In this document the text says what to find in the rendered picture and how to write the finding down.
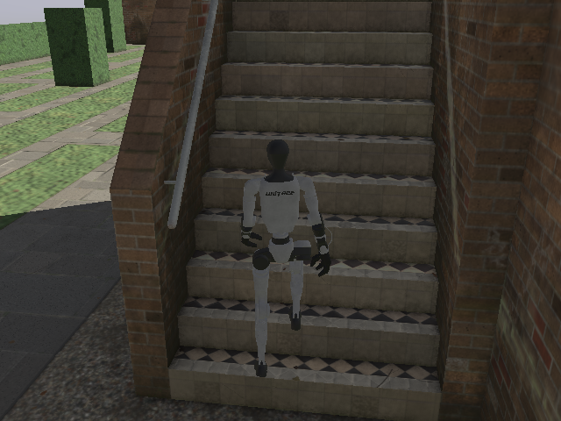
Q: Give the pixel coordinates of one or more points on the stairs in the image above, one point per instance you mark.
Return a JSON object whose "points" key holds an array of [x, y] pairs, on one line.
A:
{"points": [[346, 84]]}

